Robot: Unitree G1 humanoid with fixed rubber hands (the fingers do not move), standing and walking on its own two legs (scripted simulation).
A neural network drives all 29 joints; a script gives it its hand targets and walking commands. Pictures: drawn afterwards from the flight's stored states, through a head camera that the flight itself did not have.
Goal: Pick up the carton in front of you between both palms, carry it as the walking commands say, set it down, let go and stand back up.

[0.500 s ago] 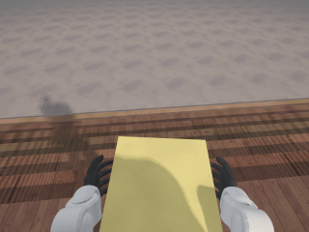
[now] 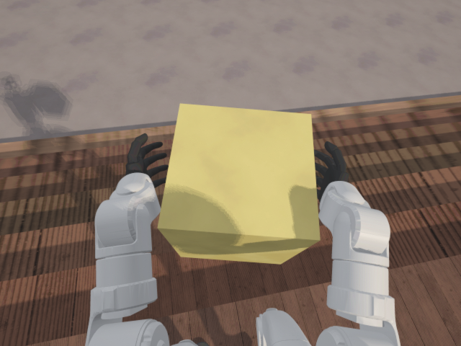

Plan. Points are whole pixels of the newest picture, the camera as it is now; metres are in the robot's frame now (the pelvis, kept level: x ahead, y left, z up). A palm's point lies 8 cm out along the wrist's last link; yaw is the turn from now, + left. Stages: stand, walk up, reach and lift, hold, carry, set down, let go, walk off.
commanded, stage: carry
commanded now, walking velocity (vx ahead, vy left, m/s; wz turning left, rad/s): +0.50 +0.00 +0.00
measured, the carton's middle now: (237, 195) +0.38 -0.02 +0.00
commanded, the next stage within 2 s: none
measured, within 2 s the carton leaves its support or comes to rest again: neither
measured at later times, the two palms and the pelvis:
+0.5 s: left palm (146, 76) +0.64 +0.17 +0.05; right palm (284, 73) +0.66 -0.14 +0.05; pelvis +0.33 -0.01 -0.05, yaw +1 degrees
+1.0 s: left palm (176, 70) +1.00 +0.15 -0.21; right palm (261, 70) +1.00 -0.16 -0.20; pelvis +0.68 -0.01 -0.27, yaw +2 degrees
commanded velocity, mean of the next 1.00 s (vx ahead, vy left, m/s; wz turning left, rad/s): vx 0.50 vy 0.00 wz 0.00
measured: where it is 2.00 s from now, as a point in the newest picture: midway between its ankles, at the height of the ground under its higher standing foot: (213, 153)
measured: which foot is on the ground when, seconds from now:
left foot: down 0.00-0.20, up 0.22-0.54, down 0.56-1.00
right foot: up 0.00-0.18, down 0.20-0.56, up 0.58-0.96, down 0.98-1.00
